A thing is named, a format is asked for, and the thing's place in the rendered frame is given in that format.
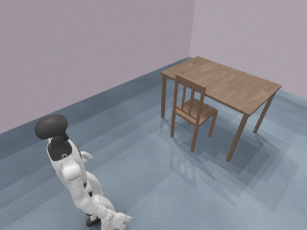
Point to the left robot thigh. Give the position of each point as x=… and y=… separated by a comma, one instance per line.
x=95, y=184

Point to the right robot forearm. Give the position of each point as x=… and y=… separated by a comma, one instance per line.
x=92, y=207

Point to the left robot hand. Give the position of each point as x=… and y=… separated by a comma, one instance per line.
x=84, y=153

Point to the table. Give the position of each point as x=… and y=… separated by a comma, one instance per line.
x=233, y=88

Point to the right robot hand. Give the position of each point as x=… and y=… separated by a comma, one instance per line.
x=120, y=218

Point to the robot right upper arm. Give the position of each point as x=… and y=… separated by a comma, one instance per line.
x=73, y=176

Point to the robot head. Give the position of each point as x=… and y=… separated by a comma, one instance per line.
x=54, y=127

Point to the chair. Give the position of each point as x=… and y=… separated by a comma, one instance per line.
x=194, y=111

